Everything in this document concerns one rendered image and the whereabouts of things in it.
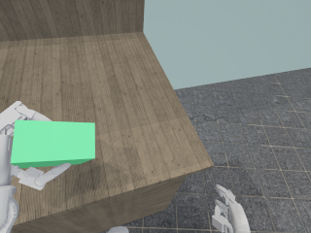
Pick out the left robot hand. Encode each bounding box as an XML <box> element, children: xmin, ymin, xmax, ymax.
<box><xmin>0</xmin><ymin>101</ymin><xmax>71</xmax><ymax>190</ymax></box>

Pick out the table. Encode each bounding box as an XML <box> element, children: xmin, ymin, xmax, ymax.
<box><xmin>0</xmin><ymin>0</ymin><xmax>214</xmax><ymax>233</ymax></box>

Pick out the robot left forearm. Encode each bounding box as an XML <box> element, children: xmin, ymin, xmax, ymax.
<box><xmin>0</xmin><ymin>184</ymin><xmax>19</xmax><ymax>233</ymax></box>

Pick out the right robot hand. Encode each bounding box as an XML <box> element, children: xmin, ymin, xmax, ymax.
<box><xmin>212</xmin><ymin>184</ymin><xmax>251</xmax><ymax>233</ymax></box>

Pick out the sponge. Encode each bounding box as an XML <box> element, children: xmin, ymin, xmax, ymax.
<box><xmin>11</xmin><ymin>119</ymin><xmax>95</xmax><ymax>169</ymax></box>

